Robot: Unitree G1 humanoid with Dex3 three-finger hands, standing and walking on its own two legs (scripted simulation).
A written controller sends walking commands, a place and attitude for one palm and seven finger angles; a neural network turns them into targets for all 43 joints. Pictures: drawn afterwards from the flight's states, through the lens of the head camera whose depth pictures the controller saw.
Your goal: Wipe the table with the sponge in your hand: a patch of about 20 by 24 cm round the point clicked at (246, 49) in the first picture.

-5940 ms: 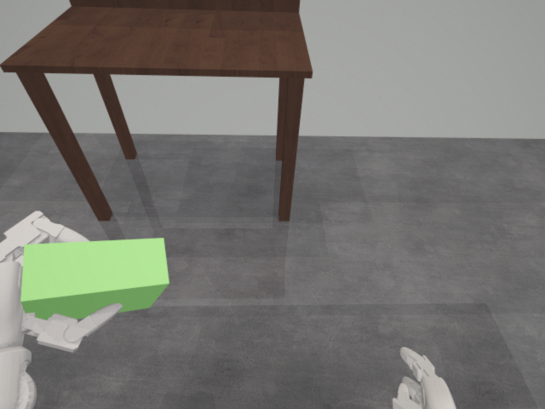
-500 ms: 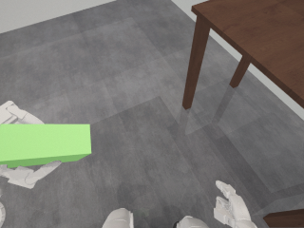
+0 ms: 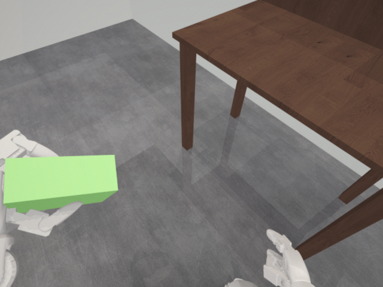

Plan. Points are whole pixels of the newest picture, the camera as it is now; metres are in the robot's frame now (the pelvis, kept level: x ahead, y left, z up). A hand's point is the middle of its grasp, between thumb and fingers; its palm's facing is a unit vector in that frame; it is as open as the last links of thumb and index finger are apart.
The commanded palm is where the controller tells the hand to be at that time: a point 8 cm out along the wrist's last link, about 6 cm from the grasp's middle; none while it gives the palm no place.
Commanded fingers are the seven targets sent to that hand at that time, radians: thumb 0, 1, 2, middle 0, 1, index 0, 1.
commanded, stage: turn to face it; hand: left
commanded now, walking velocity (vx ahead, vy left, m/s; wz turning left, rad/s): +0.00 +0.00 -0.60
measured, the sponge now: (79, 183) +0.23 +0.21 +0.15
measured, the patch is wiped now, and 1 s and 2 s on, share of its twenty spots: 0.00 0.00 0.00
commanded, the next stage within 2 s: take the last steps up to it in 1.90 s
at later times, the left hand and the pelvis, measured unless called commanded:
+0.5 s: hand (128, 194) +0.21 +0.12 +0.17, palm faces +0.13 -0.88 -0.46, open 9.8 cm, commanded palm +0.17 +0.18 +0.18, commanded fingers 0.00 0.10 1.30 -1.20 -1.60 -1.20 -1.60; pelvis -0.06 -0.05 -0.01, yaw -17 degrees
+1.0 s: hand (241, 244) +0.17 -0.03 +0.17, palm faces -0.23 -0.79 -0.57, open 9.8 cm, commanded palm +0.14 +0.05 +0.18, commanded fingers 0.00 0.10 1.30 -1.20 -1.60 -1.20 -1.60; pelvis -0.15 -0.08 +0.00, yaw -36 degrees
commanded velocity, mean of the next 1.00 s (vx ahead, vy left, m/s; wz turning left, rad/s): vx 0.00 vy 0.00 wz -0.60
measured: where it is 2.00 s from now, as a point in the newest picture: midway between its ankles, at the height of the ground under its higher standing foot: outside the picture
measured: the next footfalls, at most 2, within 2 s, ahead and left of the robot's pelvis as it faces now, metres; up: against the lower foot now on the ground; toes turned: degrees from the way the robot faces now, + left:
right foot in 0.12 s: +0.02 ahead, -0.16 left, +0.00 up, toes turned -11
left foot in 0.50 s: +0.01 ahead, +0.06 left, +0.00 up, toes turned -12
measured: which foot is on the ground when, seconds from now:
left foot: down 0.00-0.12, up 0.14-0.48, down 0.50-0.84, up 0.86-1.00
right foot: up 0.00-0.10, down 0.12-0.52, up 0.54-0.80, down 0.82-1.00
